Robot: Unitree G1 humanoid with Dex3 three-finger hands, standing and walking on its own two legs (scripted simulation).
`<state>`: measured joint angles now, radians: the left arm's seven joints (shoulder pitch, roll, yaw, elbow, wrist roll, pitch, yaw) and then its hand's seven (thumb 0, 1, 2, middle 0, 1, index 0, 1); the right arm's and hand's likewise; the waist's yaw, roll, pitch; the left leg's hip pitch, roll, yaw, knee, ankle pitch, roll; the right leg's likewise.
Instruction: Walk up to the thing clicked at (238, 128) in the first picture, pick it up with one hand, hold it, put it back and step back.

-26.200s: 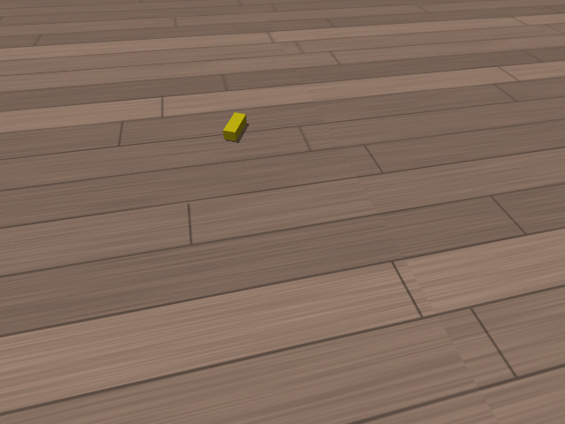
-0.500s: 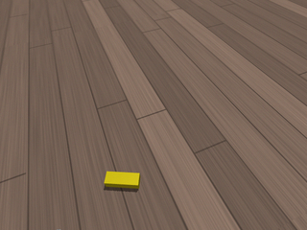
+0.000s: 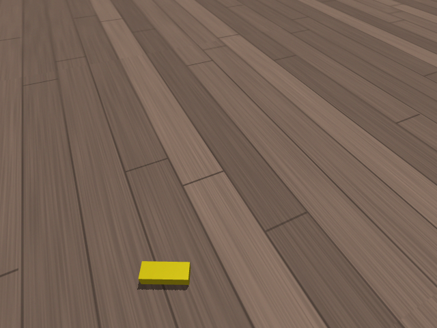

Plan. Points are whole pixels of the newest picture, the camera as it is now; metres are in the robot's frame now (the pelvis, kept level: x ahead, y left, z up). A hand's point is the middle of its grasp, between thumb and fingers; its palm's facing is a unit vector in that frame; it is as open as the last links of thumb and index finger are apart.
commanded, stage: walk up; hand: left
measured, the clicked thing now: (165, 273) +0.52 +0.23 -0.74
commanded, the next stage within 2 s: none
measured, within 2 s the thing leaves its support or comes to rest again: neither
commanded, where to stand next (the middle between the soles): +0.15 -0.02 m, yaw -1 degrees
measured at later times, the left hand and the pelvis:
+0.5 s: hand out of the picture +0.11 +0.24 -0.14, palm faces -0.05 -0.91 -0.40, open 7.4 cm; pelvis +0.05 -0.03 -0.01, yaw -1 degrees
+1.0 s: hand (109, 315) +0.21 +0.24 -0.17, palm faces -0.05 -0.94 -0.33, open 7.4 cm; pelvis +0.05 +0.00 -0.01, yaw -1 degrees
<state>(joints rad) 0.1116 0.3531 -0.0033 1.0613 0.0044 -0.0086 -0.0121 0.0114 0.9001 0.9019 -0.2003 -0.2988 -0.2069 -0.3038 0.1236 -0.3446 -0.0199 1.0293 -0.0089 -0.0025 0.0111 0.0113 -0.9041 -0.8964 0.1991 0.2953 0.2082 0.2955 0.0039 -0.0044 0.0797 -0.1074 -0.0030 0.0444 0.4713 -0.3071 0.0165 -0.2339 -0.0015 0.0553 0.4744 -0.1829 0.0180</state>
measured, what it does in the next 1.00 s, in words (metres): steps on the spot: left foot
